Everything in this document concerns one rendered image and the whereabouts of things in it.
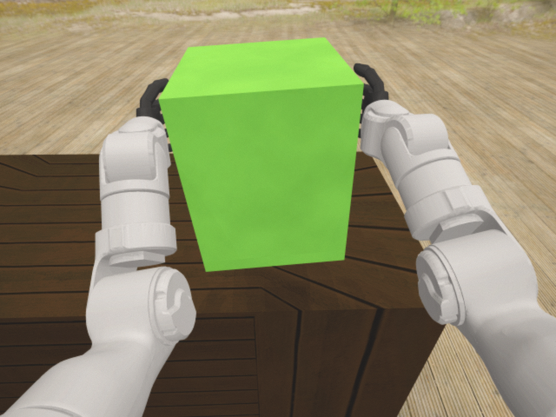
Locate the carton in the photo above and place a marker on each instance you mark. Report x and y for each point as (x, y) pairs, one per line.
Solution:
(264, 137)

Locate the left robot hand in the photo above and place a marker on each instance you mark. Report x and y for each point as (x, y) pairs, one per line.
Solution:
(149, 106)

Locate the robot left forearm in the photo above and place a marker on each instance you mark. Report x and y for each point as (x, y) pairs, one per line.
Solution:
(134, 195)

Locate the robot right upper arm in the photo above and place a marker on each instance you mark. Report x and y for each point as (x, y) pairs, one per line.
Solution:
(483, 285)

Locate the right robot hand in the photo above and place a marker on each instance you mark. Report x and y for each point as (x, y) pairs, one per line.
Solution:
(372, 92)

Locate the robot left upper arm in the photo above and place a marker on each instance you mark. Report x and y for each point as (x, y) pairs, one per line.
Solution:
(135, 320)

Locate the pedestal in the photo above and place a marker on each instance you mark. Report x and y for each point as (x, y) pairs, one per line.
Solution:
(323, 339)

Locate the robot right forearm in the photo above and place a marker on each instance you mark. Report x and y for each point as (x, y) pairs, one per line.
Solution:
(441, 202)

